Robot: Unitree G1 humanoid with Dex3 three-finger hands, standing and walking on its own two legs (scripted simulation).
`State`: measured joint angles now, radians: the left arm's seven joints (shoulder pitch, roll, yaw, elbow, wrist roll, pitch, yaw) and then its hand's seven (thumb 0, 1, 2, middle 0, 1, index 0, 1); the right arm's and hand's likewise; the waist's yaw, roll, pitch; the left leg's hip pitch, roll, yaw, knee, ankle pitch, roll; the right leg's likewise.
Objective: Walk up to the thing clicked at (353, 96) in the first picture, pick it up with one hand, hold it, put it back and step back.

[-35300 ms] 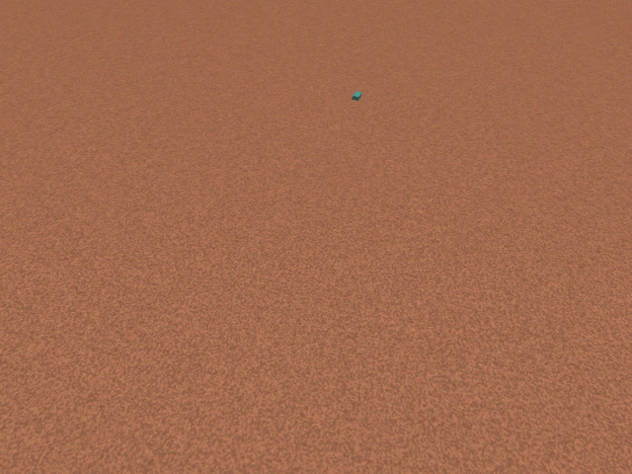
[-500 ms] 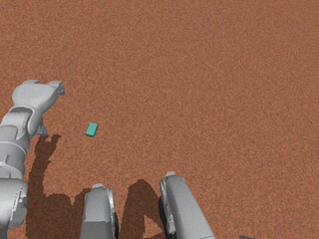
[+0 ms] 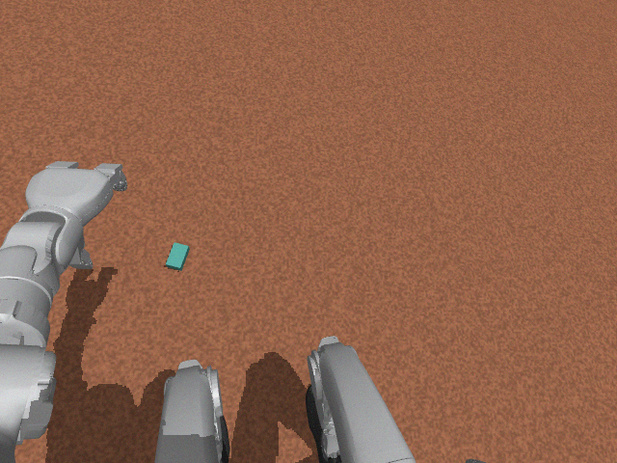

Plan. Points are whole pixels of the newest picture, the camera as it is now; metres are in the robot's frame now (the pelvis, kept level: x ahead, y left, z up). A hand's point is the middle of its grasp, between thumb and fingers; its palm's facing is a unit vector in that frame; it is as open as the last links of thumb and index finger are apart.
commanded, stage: go down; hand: left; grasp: from above
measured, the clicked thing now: (177, 256) +0.57 +0.17 -0.56
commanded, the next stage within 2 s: none
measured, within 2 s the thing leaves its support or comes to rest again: neither
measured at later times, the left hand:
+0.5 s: hand (81, 223) +0.46 +0.23 -0.09, palm faces -0.46 +0.04 -0.89, open 12.8 cm
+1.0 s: hand (80, 219) +0.47 +0.23 -0.08, palm faces -0.48 +0.03 -0.88, open 12.7 cm
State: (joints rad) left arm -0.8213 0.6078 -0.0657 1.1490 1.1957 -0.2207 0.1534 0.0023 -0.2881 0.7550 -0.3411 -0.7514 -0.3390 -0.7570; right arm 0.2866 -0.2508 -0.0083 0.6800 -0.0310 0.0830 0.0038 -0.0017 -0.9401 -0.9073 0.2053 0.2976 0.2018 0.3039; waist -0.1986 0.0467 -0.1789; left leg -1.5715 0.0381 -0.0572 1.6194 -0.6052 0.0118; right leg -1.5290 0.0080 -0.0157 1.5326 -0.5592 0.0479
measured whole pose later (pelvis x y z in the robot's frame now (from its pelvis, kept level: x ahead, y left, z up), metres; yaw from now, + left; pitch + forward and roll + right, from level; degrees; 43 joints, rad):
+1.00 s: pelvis +0.01 +0.00 +0.02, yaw +0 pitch +31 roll -5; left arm -0.84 0.60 -0.08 1.20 1.16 -0.19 0.13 0.00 -0.28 0.75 -0.35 -0.73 -0.35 -0.74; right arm 0.29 -0.24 0.00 0.68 -0.02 0.08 -0.01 0.00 -0.94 -0.91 0.21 0.30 0.20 0.30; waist -0.21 0.05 -0.19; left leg -1.51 0.04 -0.06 1.56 -0.60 0.01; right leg -1.47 0.01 -0.02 1.47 -0.55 0.04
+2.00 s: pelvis +0.01 +0.00 +0.05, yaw +0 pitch +28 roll -5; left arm -0.84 0.59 -0.11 1.21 1.09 -0.12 0.05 0.00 -0.29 0.76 -0.34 -0.73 -0.33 -0.74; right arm 0.31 -0.22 0.02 0.68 0.00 0.10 -0.02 0.00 -0.94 -0.91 0.21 0.30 0.20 0.30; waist -0.20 0.06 -0.19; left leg -1.37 0.05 -0.05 1.44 -0.56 0.01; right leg -1.33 0.02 -0.01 1.35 -0.51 0.04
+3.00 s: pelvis +0.01 -0.01 +0.01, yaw +1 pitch +31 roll -4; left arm -0.79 0.59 -0.07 1.13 1.08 -0.11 0.08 0.00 -0.11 0.69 -0.42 -0.64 -0.42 -0.64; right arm 0.28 -0.23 0.00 0.69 -0.01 0.06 -0.01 0.00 -0.92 -0.90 0.21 0.30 0.20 0.30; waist -0.17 0.05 -0.20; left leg -1.52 0.04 -0.06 1.58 -0.61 0.00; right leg -1.49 0.01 -0.02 1.51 -0.57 0.03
